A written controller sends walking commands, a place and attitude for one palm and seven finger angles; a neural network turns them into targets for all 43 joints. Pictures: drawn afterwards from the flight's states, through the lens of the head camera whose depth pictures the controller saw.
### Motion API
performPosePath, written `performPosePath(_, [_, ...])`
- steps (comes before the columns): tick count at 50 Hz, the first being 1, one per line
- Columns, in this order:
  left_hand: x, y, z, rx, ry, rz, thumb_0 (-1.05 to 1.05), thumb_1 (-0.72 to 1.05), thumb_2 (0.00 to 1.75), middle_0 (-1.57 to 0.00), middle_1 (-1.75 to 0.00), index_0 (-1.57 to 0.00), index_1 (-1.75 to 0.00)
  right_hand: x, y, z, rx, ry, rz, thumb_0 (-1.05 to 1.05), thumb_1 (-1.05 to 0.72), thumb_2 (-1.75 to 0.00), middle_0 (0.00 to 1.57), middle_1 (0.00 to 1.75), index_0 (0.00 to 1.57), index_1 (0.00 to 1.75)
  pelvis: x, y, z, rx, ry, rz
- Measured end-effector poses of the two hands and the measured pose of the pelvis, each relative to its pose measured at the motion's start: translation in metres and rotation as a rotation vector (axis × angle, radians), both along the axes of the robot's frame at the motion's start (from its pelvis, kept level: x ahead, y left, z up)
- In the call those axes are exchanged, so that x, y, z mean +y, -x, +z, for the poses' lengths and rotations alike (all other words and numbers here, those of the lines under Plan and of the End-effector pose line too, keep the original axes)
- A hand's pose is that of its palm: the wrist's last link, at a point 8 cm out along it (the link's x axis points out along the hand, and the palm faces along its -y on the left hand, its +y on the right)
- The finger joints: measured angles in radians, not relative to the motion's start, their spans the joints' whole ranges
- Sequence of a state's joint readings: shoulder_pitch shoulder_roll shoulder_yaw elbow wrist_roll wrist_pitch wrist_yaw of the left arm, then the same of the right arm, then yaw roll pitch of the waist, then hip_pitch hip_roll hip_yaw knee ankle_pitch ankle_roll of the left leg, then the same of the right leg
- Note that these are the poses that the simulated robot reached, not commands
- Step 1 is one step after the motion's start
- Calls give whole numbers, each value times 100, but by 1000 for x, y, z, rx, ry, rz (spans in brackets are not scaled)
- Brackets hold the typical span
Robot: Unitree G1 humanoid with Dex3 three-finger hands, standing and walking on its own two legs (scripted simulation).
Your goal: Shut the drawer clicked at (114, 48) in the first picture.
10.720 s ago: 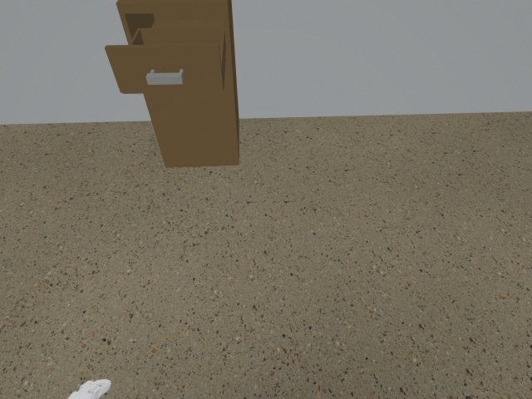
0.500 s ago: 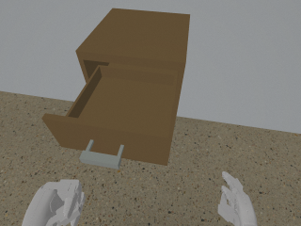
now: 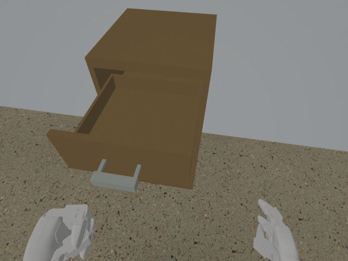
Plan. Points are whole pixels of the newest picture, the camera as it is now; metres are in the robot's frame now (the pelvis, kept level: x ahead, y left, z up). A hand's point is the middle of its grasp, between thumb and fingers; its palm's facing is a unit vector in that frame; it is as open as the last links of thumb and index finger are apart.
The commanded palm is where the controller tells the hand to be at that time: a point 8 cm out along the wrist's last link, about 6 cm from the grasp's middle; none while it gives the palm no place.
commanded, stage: bring the fist close to the handle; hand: left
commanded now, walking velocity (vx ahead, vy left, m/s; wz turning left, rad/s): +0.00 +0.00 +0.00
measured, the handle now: (117, 173) +0.33 +0.18 -0.01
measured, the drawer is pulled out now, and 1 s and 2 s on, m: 0.30 0.30 0.26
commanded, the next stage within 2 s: push the drawer shut in 1.32 s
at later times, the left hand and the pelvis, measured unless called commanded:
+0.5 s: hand (110, 223) +0.19 +0.15 +0.03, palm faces -0.09 -0.99 -0.06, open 3.2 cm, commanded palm +0.17 +0.21 +0.03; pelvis +0.00 -0.01 -0.02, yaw +0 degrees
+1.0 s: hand (120, 211) +0.24 +0.15 -0.02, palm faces -0.12 -0.99 -0.04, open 3.2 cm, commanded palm +0.21 +0.21 -0.01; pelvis -0.01 -0.01 -0.05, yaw -1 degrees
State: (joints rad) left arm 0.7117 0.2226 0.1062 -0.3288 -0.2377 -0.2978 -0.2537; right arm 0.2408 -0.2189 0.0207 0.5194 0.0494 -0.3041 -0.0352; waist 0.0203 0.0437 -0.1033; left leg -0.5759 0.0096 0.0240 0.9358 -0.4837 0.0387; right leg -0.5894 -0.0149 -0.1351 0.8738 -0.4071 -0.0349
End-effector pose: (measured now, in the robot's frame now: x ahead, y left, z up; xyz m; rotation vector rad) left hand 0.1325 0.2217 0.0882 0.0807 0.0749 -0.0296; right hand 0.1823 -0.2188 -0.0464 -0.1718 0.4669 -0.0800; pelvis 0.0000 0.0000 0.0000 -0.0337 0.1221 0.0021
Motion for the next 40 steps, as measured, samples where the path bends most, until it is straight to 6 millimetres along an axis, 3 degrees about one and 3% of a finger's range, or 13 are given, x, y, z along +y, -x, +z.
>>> performPosePath(9, [-17,-20,-24,27,23,-62,1,90,90,-140,-160,-140,-160,-11,6,-11,39,22,-9,1,-90,-90,20,30,20,30,-6,2,-6,33,-6,0])
performPosePath(17, [-11,-34,-32,14,10,-23,2,90,90,-140,-160,-139,-160,-25,15,-24,101,29,-46,1,-90,-90,20,30,20,30,-11,-1,-10,60,-11,-3])
performPosePath(24, [-14,-44,-52,47,15,-56,2,90,90,-140,-160,-139,-160,-33,17,-35,137,41,-54,1,-90,-90,20,30,20,30,-14,0,-17,94,-12,-4])
performPosePath(40, [-14,-73,-86,37,24,-72,2,90,90,-140,-160,-139,-160,-35,12,-61,186,51,-51,1,-90,-90,20,30,20,30,-17,1,-38,166,-11,-9])
